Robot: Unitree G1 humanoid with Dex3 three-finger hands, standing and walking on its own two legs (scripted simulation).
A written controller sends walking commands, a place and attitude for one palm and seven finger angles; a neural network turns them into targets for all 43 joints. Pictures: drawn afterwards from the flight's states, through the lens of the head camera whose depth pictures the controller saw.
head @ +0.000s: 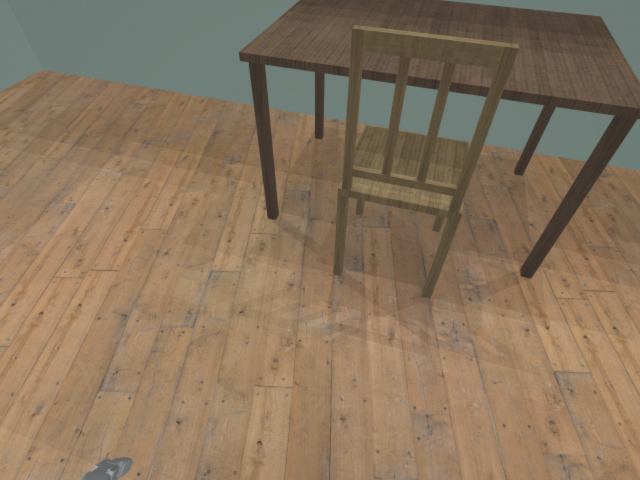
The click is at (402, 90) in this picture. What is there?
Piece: chair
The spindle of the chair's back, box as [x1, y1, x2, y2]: [382, 56, 410, 175]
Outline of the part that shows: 401,56 399,59 382,168 382,173 388,175 390,173 410,61 410,58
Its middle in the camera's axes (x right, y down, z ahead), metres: +0.20 -0.32 +1.04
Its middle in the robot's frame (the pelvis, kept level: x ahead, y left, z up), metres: +1.00 -0.15 -0.06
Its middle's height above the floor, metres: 0.71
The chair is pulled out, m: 0.00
